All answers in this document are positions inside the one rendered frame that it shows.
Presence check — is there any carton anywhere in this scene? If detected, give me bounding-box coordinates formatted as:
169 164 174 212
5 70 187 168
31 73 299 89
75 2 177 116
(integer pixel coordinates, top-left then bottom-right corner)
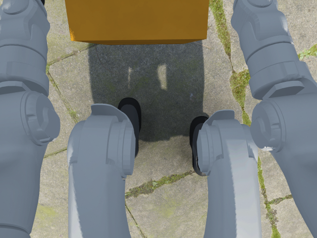
65 0 209 45

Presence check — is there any left robot forearm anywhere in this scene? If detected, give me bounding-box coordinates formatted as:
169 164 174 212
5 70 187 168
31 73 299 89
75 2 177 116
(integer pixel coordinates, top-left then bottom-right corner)
0 0 50 97

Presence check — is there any right robot forearm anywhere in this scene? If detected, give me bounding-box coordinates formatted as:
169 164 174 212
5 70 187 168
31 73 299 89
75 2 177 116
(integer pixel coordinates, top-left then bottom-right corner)
231 0 317 100

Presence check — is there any robot left upper arm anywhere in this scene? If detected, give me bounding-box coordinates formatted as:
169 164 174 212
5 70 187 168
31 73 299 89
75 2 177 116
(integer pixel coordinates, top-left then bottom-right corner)
0 90 60 238

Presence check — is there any robot right upper arm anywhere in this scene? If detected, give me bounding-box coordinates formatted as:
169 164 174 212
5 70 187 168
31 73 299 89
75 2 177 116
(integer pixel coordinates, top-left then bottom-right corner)
250 93 317 238

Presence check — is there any left robot thigh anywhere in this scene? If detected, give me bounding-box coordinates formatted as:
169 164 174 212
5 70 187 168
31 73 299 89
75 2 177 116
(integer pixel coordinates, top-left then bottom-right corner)
68 115 136 238

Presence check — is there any robot right shin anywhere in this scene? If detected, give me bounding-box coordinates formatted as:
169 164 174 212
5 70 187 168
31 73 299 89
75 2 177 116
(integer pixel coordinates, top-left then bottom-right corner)
198 110 258 173

